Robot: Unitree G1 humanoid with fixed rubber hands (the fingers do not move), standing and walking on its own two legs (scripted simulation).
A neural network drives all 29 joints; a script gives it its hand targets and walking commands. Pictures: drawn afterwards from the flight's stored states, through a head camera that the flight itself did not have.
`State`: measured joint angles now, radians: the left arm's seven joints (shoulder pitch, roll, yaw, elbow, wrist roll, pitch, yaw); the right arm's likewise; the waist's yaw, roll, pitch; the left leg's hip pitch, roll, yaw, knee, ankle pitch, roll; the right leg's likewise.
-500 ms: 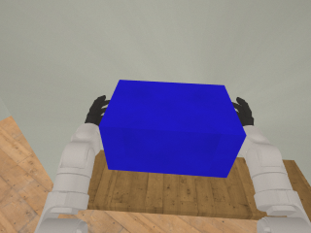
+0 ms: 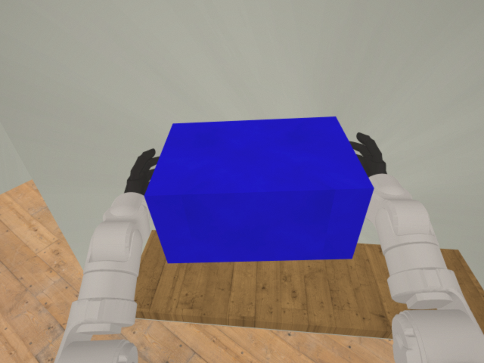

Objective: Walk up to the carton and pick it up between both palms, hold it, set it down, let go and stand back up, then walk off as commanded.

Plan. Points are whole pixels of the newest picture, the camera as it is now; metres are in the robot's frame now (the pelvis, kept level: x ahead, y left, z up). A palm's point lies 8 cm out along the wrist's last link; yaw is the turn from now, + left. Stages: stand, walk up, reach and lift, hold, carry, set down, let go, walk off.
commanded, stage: hold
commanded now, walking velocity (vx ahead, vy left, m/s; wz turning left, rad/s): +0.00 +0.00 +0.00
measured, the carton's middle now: (255, 186) +0.37 -0.01 +0.16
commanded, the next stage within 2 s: none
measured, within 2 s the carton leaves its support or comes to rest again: neither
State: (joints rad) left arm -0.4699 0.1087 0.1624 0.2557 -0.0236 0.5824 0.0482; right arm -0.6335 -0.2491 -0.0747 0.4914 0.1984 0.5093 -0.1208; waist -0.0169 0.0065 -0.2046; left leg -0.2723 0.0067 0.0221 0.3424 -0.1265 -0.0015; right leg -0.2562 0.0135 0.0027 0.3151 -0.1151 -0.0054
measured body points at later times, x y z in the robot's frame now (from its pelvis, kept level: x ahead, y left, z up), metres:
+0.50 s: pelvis +0.00 +0.00 +0.00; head -0.05 +0.00 +0.45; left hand +0.37 +0.18 +0.16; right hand +0.38 -0.21 +0.17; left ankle +0.03 +0.11 -0.75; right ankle +0.03 -0.12 -0.75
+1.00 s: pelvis +0.00 +0.00 +0.00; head -0.04 +0.00 +0.45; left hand +0.37 +0.18 +0.16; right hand +0.38 -0.21 +0.17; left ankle +0.03 +0.11 -0.75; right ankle +0.03 -0.12 -0.75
